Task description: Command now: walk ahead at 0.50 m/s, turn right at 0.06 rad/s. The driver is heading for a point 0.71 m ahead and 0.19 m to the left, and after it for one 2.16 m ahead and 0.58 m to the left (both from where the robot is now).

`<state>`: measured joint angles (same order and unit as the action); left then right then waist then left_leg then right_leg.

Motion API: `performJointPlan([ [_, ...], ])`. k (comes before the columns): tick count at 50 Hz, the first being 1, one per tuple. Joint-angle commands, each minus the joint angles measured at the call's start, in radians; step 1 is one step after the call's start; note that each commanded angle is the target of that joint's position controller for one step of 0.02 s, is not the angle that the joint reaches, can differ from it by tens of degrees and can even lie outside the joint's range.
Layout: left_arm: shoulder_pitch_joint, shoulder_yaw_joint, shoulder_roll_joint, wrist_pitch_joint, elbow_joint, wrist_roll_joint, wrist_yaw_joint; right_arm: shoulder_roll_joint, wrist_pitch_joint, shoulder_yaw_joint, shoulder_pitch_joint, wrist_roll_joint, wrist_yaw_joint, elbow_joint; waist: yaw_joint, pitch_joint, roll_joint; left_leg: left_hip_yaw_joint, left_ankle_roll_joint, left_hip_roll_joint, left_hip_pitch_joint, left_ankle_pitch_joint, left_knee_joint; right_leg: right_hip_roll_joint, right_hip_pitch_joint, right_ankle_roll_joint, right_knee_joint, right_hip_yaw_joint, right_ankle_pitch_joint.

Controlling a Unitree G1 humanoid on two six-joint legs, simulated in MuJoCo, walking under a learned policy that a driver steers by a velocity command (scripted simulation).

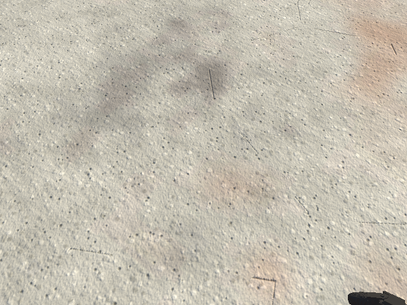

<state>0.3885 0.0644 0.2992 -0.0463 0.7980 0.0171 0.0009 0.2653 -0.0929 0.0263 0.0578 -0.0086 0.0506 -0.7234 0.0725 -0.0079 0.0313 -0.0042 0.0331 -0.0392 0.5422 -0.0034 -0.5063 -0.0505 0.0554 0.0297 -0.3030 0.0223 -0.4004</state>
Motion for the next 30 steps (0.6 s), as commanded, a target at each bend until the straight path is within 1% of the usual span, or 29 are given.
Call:
performJointPlan([
  [1,-0.024,0.030,0.143,0.003,-0.046,-0.007,0.012,0.193,-0.017,0.072,0.203,0.007,-0.011,0.007,-0.161,0.147,-0.102,-0.017,0.080,0.013,-0.361,-0.009,0.003,0.203,-0.082,0.093,-0.313,0.057,0.833],
  [2,0.057,0.003,0.065,-0.006,-0.076,-0.021,0.011,0.282,-0.017,0.092,0.343,0.027,-0.019,-0.009,-0.167,0.324,0.058,0.312,0.201,-0.225,-0.756,-0.021,-0.028,0.096,-0.401,0.033,-0.679,0.011,0.511],
  [3,0.124,-0.014,0.014,-0.025,-0.063,-0.013,0.005,0.275,-0.011,0.092,0.400,0.011,-0.011,-0.036,-0.154,0.422,0.264,0.705,0.300,-0.349,-0.944,-0.230,0.126,-0.036,-0.669,-0.005,-0.917,0.076,-0.178],
  [4,0.028,0.007,0.114,-0.038,-0.071,0.008,-0.003,0.197,-0.009,0.068,0.375,-0.008,-0.014,-0.031,-0.186,0.317,0.162,0.675,0.254,-0.323,-0.888,-0.391,0.178,0.022,-0.787,0.004,-1.007,0.138,-0.173],
  [5,-0.065,0.012,0.136,-0.046,-0.099,0.020,-0.006,0.173,-0.004,0.060,0.299,-0.007,-0.019,-0.020,-0.172,0.179,0.099,0.540,0.215,-0.294,-0.746,-0.378,0.204,0.076,-0.829,0.011,-0.989,0.096,-0.077],
  [6,-0.115,0.011,0.129,-0.048,-0.110,0.009,-0.003,0.157,0.000,0.053,0.235,0.004,-0.021,-0.010,-0.147,0.096,0.033,0.444,0.200,-0.259,-0.601,-0.291,0.230,0.119,-0.803,0.010,-0.935,0.065,0.008],
  [7,-0.123,0.016,0.122,-0.044,-0.109,-0.002,-0.002,0.132,-0.001,0.045,0.195,0.015,-0.019,-0.004,-0.115,0.047,0.029,0.374,0.194,-0.224,-0.493,-0.199,0.262,0.150,-0.757,0.006,-0.879,0.062,0.063],
  [8,-0.094,0.016,0.107,-0.035,-0.101,-0.003,-0.002,0.119,-0.005,0.040,0.175,0.022,-0.019,-0.002,-0.085,0.046,0.055,0.333,0.194,-0.204,-0.431,-0.145,0.288,0.168,-0.698,0.001,-0.854,0.065,0.096],
  [10,-0.060,0.011,0.074,-0.018,-0.087,-0.005,0.001,0.121,-0.015,0.041,0.171,0.013,-0.018,-0.013,-0.062,0.041,0.063,0.262,0.210,-0.186,-0.373,-0.070,0.332,0.178,-0.660,-0.017,-0.806,0.051,0.120],
  [11,-0.074,0.009,0.066,-0.013,-0.092,-0.008,0.004,0.134,-0.018,0.044,0.174,0.011,-0.020,-0.020,-0.058,0.026,0.055,0.232,0.216,-0.183,-0.357,-0.036,0.350,0.183,-0.675,-0.027,-0.774,0.046,0.148],
  [13,-0.140,0.006,0.057,-0.012,-0.111,-0.015,0.007,0.154,-0.017,0.050,0.193,0.011,-0.029,-0.037,-0.070,0.001,0.036,0.185,0.218,-0.179,-0.366,0.026,0.373,0.192,-0.727,-0.047,-0.677,0.041,0.243],
  [14,-0.169,0.004,0.051,-0.015,-0.117,-0.015,0.006,0.158,-0.014,0.051,0.203,0.009,-0.033,-0.044,-0.079,-0.005,0.030,0.157,0.208,-0.167,-0.377,0.043,0.376,0.192,-0.736,-0.051,-0.616,0.037,0.303],
  [16,-0.232,-0.002,0.035,-0.023,-0.128,-0.014,-0.001,0.164,-0.007,0.052,0.223,0.004,-0.039,-0.056,-0.101,-0.016,0.029,0.102,0.183,-0.140,-0.388,0.063,0.378,0.177,-0.718,-0.052,-0.482,0.020,0.412],
  [18,-0.303,-0.009,0.020,-0.031,-0.144,-0.010,-0.010,0.176,-0.001,0.054,0.258,-0.002,-0.043,-0.073,-0.130,-0.029,0.025,0.073,0.169,-0.132,-0.403,0.048,0.376,0.155,-0.685,-0.050,-0.367,-0.002,0.487],
  [20,-0.363,-0.011,0.019,-0.037,-0.161,-0.004,-0.020,0.186,0.007,0.056,0.299,-0.007,-0.044,-0.094,-0.156,-0.045,0.025,0.078,0.169,-0.152,-0.447,0.029,0.363,0.140,-0.681,-0.046,-0.301,-0.011,0.504],
  [22,-0.405,-0.010,0.027,-0.042,-0.180,0.000,-0.032,0.190,0.019,0.059,0.324,-0.010,-0.046,-0.112,-0.164,-0.059,0.028,0.092,0.166,-0.184,-0.515,0.040,0.335,0.129,-0.701,-0.030,-0.255,-0.007,0.469],
  [24,-0.414,-0.007,0.041,-0.047,-0.192,-0.001,-0.042,0.200,0.031,0.065,0.325,-0.014,-0.051,-0.124,-0.149,-0.059,0.038,0.105,0.152,-0.215,-0.579,0.094,0.292,0.121,-0.698,-0.004,-0.220,-0.003,0.397],
  [25,-0.398,-0.002,0.053,-0.050,-0.190,-0.003,-0.044,0.204,0.036,0.067,0.325,-0.016,-0.054,-0.128,-0.134,-0.050,0.043,0.120,0.143,-0.221,-0.591,0.143,0.260,0.112,-0.655,0.008,-0.204,-0.004,0.360],
  [26,-0.347,0.007,0.071,-0.053,-0.180,-0.005,-0.043,0.212,0.040,0.069,0.310,-0.017,-0.056,-0.128,-0.097,-0.022,0.052,0.121,0.132,-0.213,-0.592,0.258,0.200,0.089,-0.571,0.022,-0.187,-0.019,0.327],
  [27,-0.228,0.026,0.102,-0.055,-0.146,-0.010,-0.037,0.207,0.045,0.066,0.288,-0.018,-0.057,-0.125,-0.028,0.049,0.044,0.095,0.110,-0.172,-0.562,0.381,0.067,0.061,-0.395,0.045,-0.151,-0.046,0.342],
  [28,-0.056,0.050,0.160,-0.055,-0.105,-0.020,-0.027,0.163,0.044,0.048,0.285,-0.005,-0.058,-0.110,0.044,0.187,0.011,0.062,0.077,-0.116,-0.424,0.295,-0.156,0.133,-0.103,0.089,-0.200,0.014,0.380],
  [29,0.062,0.075,0.266,-0.048,-0.092,-0.035,-0.016,0.057,0.025,0.015,0.392,0.011,-0.052,-0.084,0.030,0.359,-0.202,-0.001,0.004,0.027,-0.034,-0.122,-0.548,0.404,0.322,0.219,-0.212,0.388,0.318],
  [30,0.100,0.061,0.206,-0.041,-0.079,-0.024,-0.017,0.068,0.008,0.013,0.398,-0.008,-0.047,-0.099,0.048,0.446,-0.302,0.111,-0.010,0.087,0.134,-0.582,-0.732,0.484,0.375,0.275,-0.054,0.679,0.140],
])
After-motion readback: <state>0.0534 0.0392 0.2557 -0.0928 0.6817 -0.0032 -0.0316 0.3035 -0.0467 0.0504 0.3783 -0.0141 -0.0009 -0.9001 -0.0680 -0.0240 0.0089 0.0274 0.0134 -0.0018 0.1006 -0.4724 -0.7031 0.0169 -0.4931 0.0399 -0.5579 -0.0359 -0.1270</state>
